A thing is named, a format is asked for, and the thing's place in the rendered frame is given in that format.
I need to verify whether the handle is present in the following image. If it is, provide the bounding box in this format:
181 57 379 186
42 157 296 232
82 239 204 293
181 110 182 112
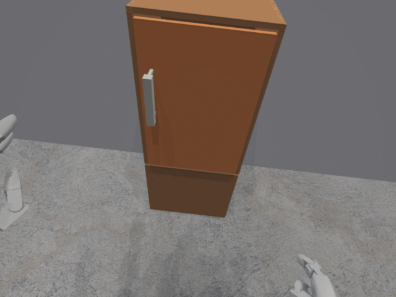
142 69 156 127

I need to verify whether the left robot hand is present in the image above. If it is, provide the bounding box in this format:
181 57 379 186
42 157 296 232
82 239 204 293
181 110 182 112
0 114 29 231

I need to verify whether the right robot hand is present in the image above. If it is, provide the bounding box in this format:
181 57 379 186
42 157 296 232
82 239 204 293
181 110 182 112
290 254 337 297

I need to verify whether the cupboard door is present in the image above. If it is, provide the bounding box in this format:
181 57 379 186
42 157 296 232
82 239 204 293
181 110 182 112
133 16 277 174

